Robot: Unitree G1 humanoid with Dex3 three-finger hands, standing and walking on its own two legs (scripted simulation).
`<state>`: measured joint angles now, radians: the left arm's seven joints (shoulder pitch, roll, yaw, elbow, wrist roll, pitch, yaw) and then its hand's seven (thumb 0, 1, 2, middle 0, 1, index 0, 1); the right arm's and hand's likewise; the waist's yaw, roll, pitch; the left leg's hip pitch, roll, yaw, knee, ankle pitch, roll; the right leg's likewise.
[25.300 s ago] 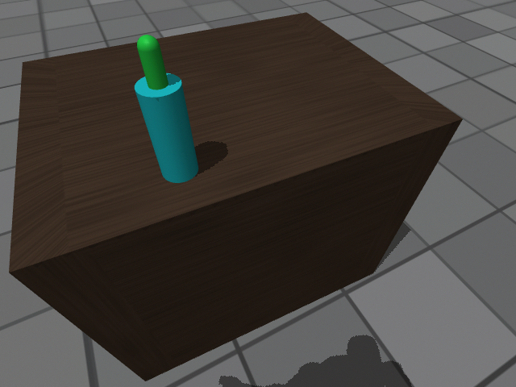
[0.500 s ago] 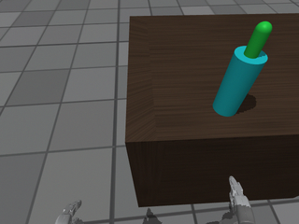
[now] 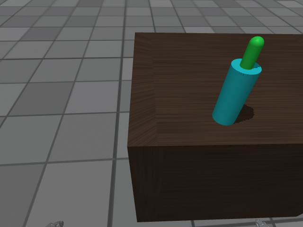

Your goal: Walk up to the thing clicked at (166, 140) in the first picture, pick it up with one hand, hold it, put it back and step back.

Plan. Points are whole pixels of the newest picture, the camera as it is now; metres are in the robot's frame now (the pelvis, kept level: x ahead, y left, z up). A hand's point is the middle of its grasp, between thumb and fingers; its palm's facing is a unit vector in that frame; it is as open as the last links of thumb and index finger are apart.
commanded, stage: home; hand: right
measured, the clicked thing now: (238, 84) +0.45 -0.22 +0.17
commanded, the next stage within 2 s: stand in 1.40 s
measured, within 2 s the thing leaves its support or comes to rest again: neither
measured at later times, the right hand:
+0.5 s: hand out of the picture +0.01 -0.26 -0.14, palm faces -0.08 +0.93 -0.36, open 17.5 cm
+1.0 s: hand out of the picture +0.06 -0.26 -0.14, palm faces -0.06 +0.93 -0.36, open 17.5 cm
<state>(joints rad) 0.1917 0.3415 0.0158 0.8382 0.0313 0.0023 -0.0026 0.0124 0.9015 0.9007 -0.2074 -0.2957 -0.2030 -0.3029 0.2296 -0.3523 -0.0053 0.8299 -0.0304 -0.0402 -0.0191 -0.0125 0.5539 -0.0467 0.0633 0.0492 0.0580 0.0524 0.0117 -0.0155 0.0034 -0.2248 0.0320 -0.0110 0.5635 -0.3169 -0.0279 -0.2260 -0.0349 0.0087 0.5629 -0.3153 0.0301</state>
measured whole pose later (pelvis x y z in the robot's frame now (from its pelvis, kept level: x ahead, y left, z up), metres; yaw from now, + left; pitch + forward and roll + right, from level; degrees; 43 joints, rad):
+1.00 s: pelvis -0.02 +0.00 +0.01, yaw +0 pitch -2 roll +0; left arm 0.13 0.36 -0.01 1.13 0.01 -0.01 -0.01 0.01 0.90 0.90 -0.21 -0.30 -0.20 -0.30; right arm 0.13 -0.37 0.03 1.10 -0.01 -0.02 0.00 -0.01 0.54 -0.05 0.06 0.05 0.06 0.05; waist 0.01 0.00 0.04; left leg -0.14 0.03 -0.01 0.37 -0.19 -0.03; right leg -0.13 -0.03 0.00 0.36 -0.18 0.03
